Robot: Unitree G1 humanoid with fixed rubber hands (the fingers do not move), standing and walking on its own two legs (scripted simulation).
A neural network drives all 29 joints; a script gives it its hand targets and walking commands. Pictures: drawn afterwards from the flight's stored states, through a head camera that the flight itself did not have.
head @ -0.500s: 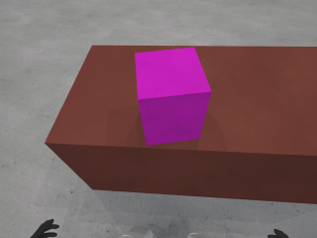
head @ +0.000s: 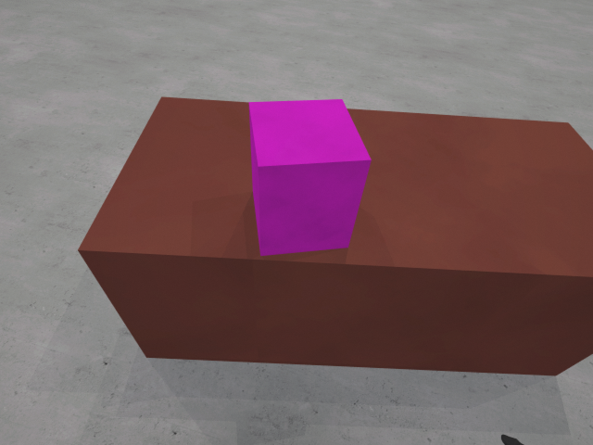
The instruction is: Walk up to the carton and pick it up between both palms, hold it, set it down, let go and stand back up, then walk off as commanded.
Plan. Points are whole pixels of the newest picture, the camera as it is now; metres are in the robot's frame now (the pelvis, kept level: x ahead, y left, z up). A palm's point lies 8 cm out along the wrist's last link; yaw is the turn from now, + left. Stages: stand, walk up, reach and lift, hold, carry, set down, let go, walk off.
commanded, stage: walk off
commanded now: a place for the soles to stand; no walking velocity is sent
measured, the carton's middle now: (300, 178) +0.65 +0.01 -0.04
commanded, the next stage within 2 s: stand in 0.48 s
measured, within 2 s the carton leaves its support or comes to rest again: neither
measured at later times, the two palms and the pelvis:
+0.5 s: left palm out of the picture +0.11 +0.32 -0.08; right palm out of the picture +0.09 -0.30 -0.10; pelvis +0.00 +0.01 +0.01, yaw +0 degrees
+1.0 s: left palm out of the picture +0.09 +0.30 -0.08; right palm out of the picture +0.08 -0.30 -0.09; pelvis -0.01 +0.00 +0.03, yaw -1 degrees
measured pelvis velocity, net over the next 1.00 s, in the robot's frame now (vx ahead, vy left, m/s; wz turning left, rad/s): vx -0.01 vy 0.00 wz -0.01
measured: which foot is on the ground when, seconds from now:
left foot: down 0.00-1.00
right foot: down 0.00-1.00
